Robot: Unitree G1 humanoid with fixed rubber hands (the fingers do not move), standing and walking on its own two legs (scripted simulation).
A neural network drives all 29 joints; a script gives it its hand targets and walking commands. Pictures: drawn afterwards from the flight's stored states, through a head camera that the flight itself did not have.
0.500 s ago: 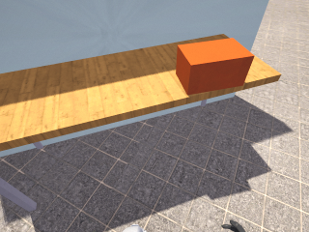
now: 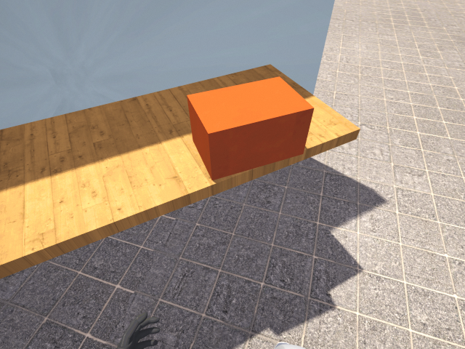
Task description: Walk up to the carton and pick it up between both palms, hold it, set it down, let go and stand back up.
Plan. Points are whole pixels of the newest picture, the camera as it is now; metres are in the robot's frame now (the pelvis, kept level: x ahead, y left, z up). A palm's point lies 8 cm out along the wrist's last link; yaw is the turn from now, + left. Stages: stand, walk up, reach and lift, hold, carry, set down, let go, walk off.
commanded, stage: walk up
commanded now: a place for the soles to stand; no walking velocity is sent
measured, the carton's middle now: (247, 125) +0.68 -0.07 +0.01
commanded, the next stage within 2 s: none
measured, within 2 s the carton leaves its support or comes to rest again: neither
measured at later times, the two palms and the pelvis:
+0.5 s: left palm out of the picture +0.08 +0.15 -0.11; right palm (345, 267) +0.29 -0.23 -0.08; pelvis +0.12 -0.08 +0.02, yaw +7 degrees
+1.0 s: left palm out of the picture +0.17 +0.07 -0.09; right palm (391, 258) +0.31 -0.35 -0.11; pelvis +0.18 -0.14 +0.03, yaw +6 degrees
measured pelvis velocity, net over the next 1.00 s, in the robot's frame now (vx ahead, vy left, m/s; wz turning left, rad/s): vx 0.18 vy -0.14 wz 0.11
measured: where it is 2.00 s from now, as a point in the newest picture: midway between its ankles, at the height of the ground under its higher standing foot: outside the picture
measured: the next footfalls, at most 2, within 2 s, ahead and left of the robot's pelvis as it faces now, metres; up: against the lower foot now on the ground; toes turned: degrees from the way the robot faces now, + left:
left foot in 0.50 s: +0.21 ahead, +0.08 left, +0.00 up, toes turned +12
right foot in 0.70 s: +0.19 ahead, -0.18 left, +0.00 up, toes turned +2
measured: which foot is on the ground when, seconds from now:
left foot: up 0.00-0.48, down 0.50-0.72, up 0.74-1.00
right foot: down 0.00-0.56, up 0.58-0.68, down 0.70-1.00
